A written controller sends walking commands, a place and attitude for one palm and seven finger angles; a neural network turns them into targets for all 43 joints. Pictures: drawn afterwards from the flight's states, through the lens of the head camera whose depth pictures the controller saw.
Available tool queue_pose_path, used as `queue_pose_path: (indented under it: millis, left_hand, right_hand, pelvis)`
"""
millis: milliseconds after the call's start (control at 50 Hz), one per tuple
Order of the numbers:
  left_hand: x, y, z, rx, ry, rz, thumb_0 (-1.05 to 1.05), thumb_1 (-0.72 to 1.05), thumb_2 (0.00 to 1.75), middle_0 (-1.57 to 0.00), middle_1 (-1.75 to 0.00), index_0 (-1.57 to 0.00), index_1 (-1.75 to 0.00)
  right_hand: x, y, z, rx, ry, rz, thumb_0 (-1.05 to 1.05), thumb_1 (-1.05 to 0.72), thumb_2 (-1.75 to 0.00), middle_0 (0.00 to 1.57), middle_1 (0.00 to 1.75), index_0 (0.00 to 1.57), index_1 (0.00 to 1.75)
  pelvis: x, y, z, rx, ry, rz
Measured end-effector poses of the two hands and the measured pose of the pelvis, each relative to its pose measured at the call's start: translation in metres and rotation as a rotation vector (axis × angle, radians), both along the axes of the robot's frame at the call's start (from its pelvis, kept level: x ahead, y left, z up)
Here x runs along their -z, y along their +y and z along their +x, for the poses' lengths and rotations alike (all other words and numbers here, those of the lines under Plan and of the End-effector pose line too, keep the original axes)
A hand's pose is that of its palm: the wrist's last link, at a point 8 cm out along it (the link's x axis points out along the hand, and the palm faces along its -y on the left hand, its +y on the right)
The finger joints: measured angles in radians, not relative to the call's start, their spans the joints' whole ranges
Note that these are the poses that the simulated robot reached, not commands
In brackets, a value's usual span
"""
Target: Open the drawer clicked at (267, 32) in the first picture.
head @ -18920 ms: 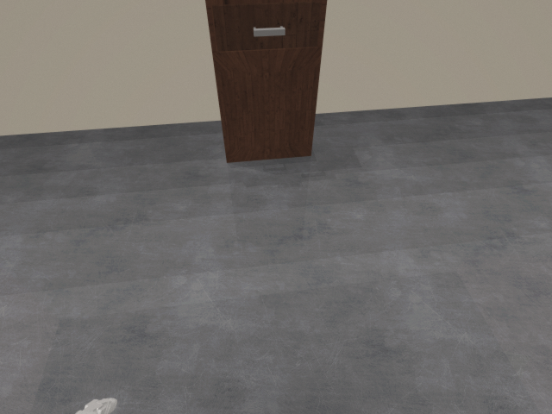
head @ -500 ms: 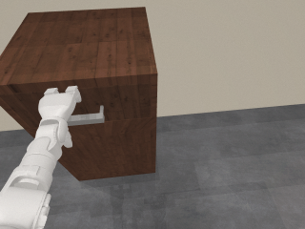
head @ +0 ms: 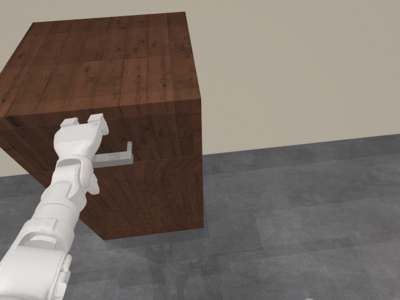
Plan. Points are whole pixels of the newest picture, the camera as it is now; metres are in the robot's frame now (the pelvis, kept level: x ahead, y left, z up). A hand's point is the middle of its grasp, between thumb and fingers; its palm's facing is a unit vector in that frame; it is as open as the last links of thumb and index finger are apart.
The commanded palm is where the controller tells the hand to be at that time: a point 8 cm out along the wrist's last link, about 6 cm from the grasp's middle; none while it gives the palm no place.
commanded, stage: move the hooked fingers above the handle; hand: left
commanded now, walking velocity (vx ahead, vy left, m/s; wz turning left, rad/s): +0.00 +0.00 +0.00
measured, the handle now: (106, 153) +0.46 +0.26 -0.03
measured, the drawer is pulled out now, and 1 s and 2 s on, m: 0.00 0.00 0.00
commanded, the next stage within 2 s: none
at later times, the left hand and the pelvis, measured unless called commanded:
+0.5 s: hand (96, 149) +0.42 +0.25 +0.05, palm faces +0.04 -0.02 -1.00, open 13.5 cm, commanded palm +0.39 +0.27 +0.09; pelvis +0.00 -0.01 +0.00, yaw +1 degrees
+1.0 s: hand (95, 150) +0.42 +0.26 +0.04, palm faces +0.10 -0.04 -0.99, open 13.6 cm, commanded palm +0.39 +0.27 +0.09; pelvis +0.00 +0.00 -0.01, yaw +1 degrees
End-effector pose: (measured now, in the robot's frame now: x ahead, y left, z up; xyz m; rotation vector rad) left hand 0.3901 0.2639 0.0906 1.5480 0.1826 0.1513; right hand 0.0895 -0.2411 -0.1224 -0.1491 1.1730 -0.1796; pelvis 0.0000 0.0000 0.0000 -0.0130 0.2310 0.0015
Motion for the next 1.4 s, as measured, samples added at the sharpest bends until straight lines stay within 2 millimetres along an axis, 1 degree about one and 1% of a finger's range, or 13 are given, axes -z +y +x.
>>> queue_pose_path:
  millis: [100,200,300,400,480,540,700,820,940,1080,1160,1300,1400]
  left_hand:
    - [0.005,0.018,-0.012,-0.006,0.069,0.008,0.00,-0.48,0.30,-0.33,-1.21,-0.33,-1.21]
    - [0.010,0.002,-0.022,0.112,0.054,-0.026,0.00,-0.48,0.30,-0.32,-1.21,-0.32,-1.20]
    - [0.007,-0.016,-0.012,0.181,-0.040,-0.032,0.00,-0.49,0.30,-0.32,-1.20,-0.33,-1.20]
    - [-0.003,-0.013,0.002,0.123,-0.105,-0.002,0.00,-0.49,0.30,-0.37,-1.24,-0.33,-1.20]
    - [-0.008,-0.016,0.005,0.083,-0.079,-0.001,0.00,-0.48,0.30,-0.38,-1.26,-0.35,-1.25]
    - [-0.007,-0.008,0.004,0.027,-0.018,0.007,0.00,-0.48,0.30,-0.36,-1.24,-0.35,-1.25]
    - [0.016,0.018,-0.013,0.017,0.118,-0.006,0.00,-0.48,0.30,-0.33,-1.21,-0.33,-1.22]
    - [0.010,0.001,-0.013,0.172,-0.002,-0.024,0.00,-0.48,0.30,-0.33,-1.20,-0.33,-1.20]
    - [-0.001,-0.005,0.001,0.135,-0.122,-0.019,0.00,-0.48,0.30,-0.37,-1.25,-0.32,-1.20]
    - [-0.008,-0.010,0.005,0.065,-0.067,0.006,0.00,-0.48,0.30,-0.37,-1.25,-0.35,-1.27]
    - [-0.005,-0.003,0.004,0.029,0.013,0.008,0.00,-0.48,0.30,-0.35,-1.24,-0.34,-1.26]
    - [0.020,0.021,-0.011,0.040,0.117,-0.012,0.00,-0.48,0.30,-0.33,-1.21,-0.32,-1.22]
    - [0.019,0.017,-0.014,0.143,0.024,-0.020,0.00,-0.48,0.30,-0.32,-1.21,-0.32,-1.20]
  right_hand:
    - [-0.007,-0.010,0.003,-0.001,-0.009,-0.032,0.01,-0.91,-0.90,0.21,0.30,0.20,0.30]
    - [-0.008,-0.025,0.009,-0.032,-0.005,-0.081,0.01,-0.91,-0.90,0.21,0.30,0.20,0.30]
    - [-0.007,-0.031,0.018,-0.043,-0.018,-0.104,0.01,-0.91,-0.90,0.20,0.30,0.20,0.30]
    - [-0.003,-0.027,0.020,-0.031,-0.028,-0.078,0.01,-0.91,-0.90,0.20,0.30,0.20,0.30]
    - [0.001,-0.019,0.017,-0.021,-0.012,-0.037,0.01,-0.91,-0.90,0.20,0.30,0.20,0.30]
    - [0.000,-0.014,0.013,-0.005,-0.008,-0.018,0.01,-0.91,-0.90,0.20,0.30,0.20,0.30]
    - [-0.007,-0.021,0.001,0.005,0.003,-0.059,0.01,-0.91,-0.90,0.21,0.30,0.20,0.30]
    - [-0.004,-0.034,-0.004,-0.013,0.032,-0.118,0.01,-0.91,-0.90,0.21,0.30,0.20,0.30]
    - [0.002,-0.029,-0.002,-0.010,0.028,-0.093,0.01,-0.91,-0.90,0.20,0.30,0.20,0.30]
    - [0.002,-0.009,-0.002,-0.005,0.018,-0.027,0.01,-0.91,-0.90,0.20,0.30,0.20,0.30]
    - [-0.003,-0.003,-0.005,0.012,-0.002,-0.018,0.01,-0.91,-0.90,0.21,0.30,0.20,0.30]
    - [-0.009,-0.014,-0.016,0.018,0.004,-0.075,0.01,-0.91,-0.90,0.21,0.30,0.20,0.30]
    - [-0.004,-0.026,-0.023,-0.003,0.054,-0.126,0.01,-0.91,-0.90,0.21,0.30,0.20,0.30]
  pelvis:
    - [-0.002,-0.005,0.003,-0.015,-0.004,-0.004]
    - [0.000,-0.005,0.004,-0.047,-0.008,-0.010]
    - [0.005,-0.005,0.003,-0.050,0.007,-0.008]
    - [0.006,-0.006,0.003,-0.030,0.024,-0.004]
    - [0.003,-0.006,0.004,-0.015,0.019,0.000]
    - [0.001,-0.008,0.005,-0.005,0.010,0.004]
    - [0.000,-0.011,0.003,-0.018,0.006,-0.002]
    - [0.006,-0.005,0.002,-0.047,0.024,-0.012]
    - [0.010,0.000,0.001,-0.037,0.037,-0.012]
    - [0.004,0.001,-0.003,-0.016,0.014,-0.004]
    - [0.001,-0.001,-0.005,-0.008,0.001,-0.002]
    - [0.002,-0.001,-0.008,-0.016,0.012,-0.009]
    - [0.008,0.002,-0.006,-0.043,0.034,-0.020]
